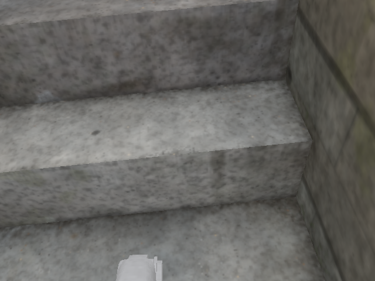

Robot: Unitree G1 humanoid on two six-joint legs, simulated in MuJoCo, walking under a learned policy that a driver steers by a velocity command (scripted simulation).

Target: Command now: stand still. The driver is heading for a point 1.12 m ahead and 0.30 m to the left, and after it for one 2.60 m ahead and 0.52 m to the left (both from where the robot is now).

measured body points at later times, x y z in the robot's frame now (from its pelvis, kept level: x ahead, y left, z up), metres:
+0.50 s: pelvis +0.04 +0.05 +0.03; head +0.08 +0.08 +0.47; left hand -0.02 +0.27 -0.13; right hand +0.20 -0.12 -0.11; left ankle +0.14 +0.18 -0.52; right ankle -0.01 -0.08 -0.72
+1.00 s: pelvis +0.01 +0.06 +0.00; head +0.00 +0.08 +0.45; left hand -0.08 +0.25 -0.16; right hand +0.13 -0.14 -0.13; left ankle +0.13 +0.18 -0.52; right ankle -0.01 -0.08 -0.74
